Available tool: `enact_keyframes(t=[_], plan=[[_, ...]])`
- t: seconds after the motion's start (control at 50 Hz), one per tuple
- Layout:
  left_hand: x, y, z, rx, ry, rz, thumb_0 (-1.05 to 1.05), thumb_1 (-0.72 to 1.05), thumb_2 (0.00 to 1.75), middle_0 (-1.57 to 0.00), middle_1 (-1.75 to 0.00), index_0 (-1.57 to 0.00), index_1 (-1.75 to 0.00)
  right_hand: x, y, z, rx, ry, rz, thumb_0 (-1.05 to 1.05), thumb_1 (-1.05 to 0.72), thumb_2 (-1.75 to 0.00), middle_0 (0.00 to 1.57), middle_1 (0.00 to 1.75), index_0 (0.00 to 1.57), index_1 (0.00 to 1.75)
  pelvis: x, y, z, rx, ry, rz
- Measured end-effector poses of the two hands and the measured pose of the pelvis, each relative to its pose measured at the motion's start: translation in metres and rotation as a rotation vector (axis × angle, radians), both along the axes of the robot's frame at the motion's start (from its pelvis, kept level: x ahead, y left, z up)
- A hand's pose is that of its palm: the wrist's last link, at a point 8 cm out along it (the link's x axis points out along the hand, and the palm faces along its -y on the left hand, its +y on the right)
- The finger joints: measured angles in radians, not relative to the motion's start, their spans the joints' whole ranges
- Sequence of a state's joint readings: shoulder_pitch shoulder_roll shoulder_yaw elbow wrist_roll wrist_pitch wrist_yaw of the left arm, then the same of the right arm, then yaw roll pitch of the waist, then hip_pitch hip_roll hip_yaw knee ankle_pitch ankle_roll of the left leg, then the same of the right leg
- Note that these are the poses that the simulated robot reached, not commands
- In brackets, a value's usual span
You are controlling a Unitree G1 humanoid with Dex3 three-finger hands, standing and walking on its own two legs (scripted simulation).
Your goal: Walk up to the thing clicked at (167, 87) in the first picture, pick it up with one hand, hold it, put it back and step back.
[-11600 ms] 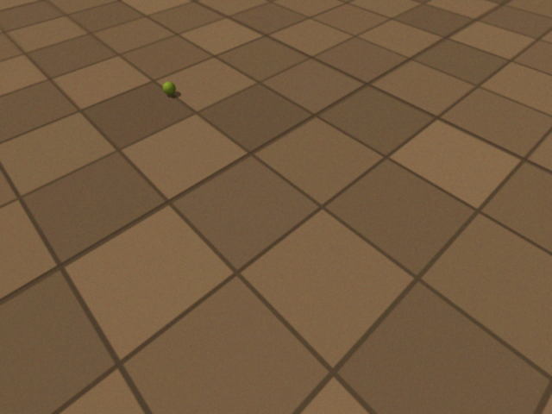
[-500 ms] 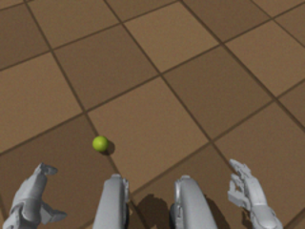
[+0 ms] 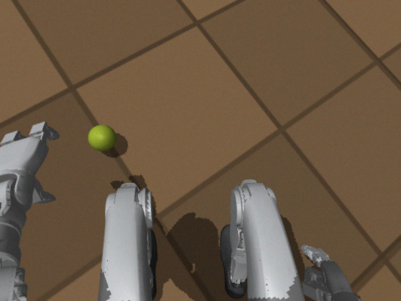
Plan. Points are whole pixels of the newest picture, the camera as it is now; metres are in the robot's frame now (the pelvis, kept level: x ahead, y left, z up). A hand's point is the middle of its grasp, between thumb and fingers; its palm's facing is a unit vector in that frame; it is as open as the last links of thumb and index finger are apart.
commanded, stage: rise first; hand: left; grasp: from above
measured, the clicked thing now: (102, 138) +0.50 +0.28 -0.37
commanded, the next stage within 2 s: none
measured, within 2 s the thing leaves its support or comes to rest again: neither
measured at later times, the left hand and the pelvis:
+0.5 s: hand (57, 154) +0.41 +0.33 -0.20, palm faces -0.46 -0.06 -0.88, open 14.1 cm; pelvis +0.00 +0.01 -0.05, yaw -2 degrees
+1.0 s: hand (67, 148) +0.43 +0.32 -0.23, palm faces -0.45 -0.06 -0.89, open 14.0 cm; pelvis +0.01 +0.00 -0.07, yaw -3 degrees
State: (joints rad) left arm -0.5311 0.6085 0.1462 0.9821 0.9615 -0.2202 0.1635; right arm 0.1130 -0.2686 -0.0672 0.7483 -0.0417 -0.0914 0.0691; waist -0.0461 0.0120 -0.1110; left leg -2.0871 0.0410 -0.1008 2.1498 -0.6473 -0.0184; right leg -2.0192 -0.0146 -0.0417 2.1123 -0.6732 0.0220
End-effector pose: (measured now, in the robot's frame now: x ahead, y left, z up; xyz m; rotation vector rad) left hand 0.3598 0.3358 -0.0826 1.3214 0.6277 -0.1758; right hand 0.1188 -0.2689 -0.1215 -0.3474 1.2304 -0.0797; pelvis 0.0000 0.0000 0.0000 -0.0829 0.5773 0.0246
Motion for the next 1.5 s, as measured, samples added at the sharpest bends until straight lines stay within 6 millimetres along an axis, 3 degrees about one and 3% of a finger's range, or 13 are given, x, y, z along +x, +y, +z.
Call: enact_keyframes(t=[0.1,0.22,0.74,1.5], plan=[[0.016,-0.002,-0.014,0.035,-0.024,-0.07,0.0,-0.55,1.05,-0.08,-1.03,-0.07,-1.04,-0.023,-0.004,-0.008,-0.026,0.062,-0.023,0.01,-0.9,-0.9,0.2,0.3,0.2,0.3,-0.002,0.002,-0.015,-0.012,-0.005,-0.001],[0.034,-0.005,-0.03,0.07,-0.036,-0.124,0.0,-0.55,1.05,-0.08,-1.01,-0.07,-1.02,-0.035,-0.008,-0.014,-0.05,0.104,-0.032,0.01,-0.9,-0.9,0.2,0.3,0.2,0.3,-0.001,0.004,-0.028,-0.023,-0.006,-0.004],[0.066,-0.009,-0.08,0.131,-0.051,-0.21,0.0,-0.51,0.99,-0.08,-1.04,-0.09,-1.02,-0.029,-0.002,-0.049,-0.05,0.156,0.016,0.0,-0.9,-0.9,0.2,0.3,0.2,0.3,0.006,0.005,-0.065,-0.034,0.003,-0.017],[0.088,-0.014,-0.104,0.123,-0.055,-0.197,0.0,-0.53,1.02,-0.1,-1.04,-0.09,-1.04,-0.046,-0.002,-0.054,-0.064,0.207,0.021,0.0,-0.91,-0.9,0.2,0.3,0.2,0.3,0.009,0.007,-0.08,-0.049,0.005,-0.026]])
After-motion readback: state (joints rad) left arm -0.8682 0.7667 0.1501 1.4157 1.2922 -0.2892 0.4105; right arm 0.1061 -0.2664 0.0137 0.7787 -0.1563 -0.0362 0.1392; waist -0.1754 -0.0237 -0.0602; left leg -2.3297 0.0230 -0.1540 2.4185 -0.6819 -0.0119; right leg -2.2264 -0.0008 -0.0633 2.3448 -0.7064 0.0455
